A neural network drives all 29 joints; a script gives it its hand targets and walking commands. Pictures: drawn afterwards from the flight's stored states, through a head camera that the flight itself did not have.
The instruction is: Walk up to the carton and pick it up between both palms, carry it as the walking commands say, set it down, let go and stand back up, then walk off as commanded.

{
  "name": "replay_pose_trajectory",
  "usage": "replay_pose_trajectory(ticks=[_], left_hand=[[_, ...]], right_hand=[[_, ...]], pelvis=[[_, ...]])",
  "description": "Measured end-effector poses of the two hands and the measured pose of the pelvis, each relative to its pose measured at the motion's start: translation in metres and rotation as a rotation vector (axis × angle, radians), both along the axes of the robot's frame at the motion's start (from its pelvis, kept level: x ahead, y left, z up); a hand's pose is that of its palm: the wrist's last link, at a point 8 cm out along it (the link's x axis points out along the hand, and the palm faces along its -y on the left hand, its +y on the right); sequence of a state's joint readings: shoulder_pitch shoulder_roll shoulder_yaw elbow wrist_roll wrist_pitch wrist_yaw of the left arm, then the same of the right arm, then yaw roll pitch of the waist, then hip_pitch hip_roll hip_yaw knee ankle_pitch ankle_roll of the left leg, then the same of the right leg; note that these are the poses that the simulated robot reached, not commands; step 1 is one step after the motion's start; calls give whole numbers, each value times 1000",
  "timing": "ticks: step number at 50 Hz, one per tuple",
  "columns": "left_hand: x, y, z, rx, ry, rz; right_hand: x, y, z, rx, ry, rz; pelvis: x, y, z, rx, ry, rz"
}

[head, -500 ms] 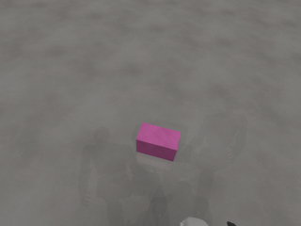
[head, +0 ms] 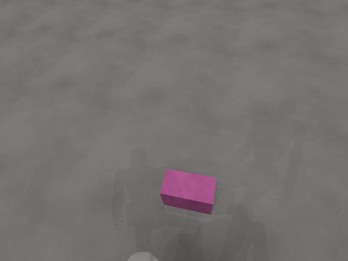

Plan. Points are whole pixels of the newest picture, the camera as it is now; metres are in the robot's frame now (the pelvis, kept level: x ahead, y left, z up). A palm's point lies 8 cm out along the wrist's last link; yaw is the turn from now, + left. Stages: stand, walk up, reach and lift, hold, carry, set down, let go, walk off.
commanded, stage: walk up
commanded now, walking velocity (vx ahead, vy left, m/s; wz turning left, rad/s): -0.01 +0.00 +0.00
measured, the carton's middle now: (188, 191) +0.52 -0.02 -0.69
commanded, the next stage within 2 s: none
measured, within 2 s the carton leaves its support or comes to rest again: neither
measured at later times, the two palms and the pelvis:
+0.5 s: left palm out of the picture +0.02 +0.34 -0.16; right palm out of the picture +0.06 -0.15 -0.12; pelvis -0.01 +0.08 +0.00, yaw +2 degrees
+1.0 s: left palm out of the picture -0.09 +0.24 -0.15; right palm out of the picture -0.05 -0.16 -0.16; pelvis -0.04 +0.04 +0.00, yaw +1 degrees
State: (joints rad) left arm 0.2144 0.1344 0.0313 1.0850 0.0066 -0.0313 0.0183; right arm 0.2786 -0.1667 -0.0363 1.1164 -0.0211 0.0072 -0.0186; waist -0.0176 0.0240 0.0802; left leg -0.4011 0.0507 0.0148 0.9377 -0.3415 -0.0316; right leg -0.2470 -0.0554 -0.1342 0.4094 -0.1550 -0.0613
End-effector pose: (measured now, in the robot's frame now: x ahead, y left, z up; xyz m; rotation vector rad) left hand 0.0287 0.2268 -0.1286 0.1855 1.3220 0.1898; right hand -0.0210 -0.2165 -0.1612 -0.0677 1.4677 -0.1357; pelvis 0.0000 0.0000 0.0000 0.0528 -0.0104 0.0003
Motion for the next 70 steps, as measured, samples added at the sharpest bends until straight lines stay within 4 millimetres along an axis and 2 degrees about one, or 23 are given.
replay_pose_trajectory(ticks=[3, 7, 12, 16, 22, 28, 31, 34, 43, 50, 56, 64, 67, 70], left_hand=[[-17, -2, -5, -18, 67, 19], [-21, 6, -11, -28, 70, 57], [-10, 39, -24, -26, 43, 76], [3, 76, -44, -28, 6, 78], [3, 106, -36, -21, 13, 62], [-14, 106, -25, -31, 35, 26], [-19, 98, -23, -29, 26, 19], [-29, 87, -24, -21, 16, 12], [-87, 38, -20, -69, 114, 20], [-120, 9, -21, -107, 171, 48], [-131, 0, -22, -115, 196, 58], [-120, 6, -22, -95, 175, 60], [-113, 18, -21, -82, 168, 61], [-102, 41, -16, -53, 166, 66]], right_hand=[[35, 0, 1, -24, -62, 15], [69, 0, 4, -70, -96, 44], [103, 8, 14, -134, -173, 76], [114, 22, 16, -191, -238, 102], [93, 51, 36, -182, -229, 118], [74, 71, 36, -137, -218, 123], [58, 75, 28, -107, -185, 111], [41, 70, 18, -86, -153, 88], [-4, 56, 8, -41, -73, 41], [-27, 52, 5, -27, -19, 35], [-38, 53, 5, -22, 6, 22], [-43, 58, 3, -10, 20, 5], [-34, 55, 3, -6, -2, -3], [-10, 49, 10, -34, -54, -1]], pelvis=[[6, 5, 0, -6, 2, 2], [8, 18, -3, -14, 9, 25], [7, 40, -10, -30, 22, 33], [2, 62, -24, -75, 29, 55], [-14, 72, -9, -121, 23, 46], [-15, 79, 0, -104, 30, 34], [-19, 77, -1, -89, 32, 27], [-25, 71, -5, -54, 31, 13], [-35, 55, -2, -52, -18, 22], [-40, 44, -3, -52, -27, 24], [-40, 40, -3, -53, -23, 22], [-36, 38, -5, -52, -17, 21], [-30, 42, -6, -45, -2, 3], [-18, 50, -3, -36, 16, -15]])
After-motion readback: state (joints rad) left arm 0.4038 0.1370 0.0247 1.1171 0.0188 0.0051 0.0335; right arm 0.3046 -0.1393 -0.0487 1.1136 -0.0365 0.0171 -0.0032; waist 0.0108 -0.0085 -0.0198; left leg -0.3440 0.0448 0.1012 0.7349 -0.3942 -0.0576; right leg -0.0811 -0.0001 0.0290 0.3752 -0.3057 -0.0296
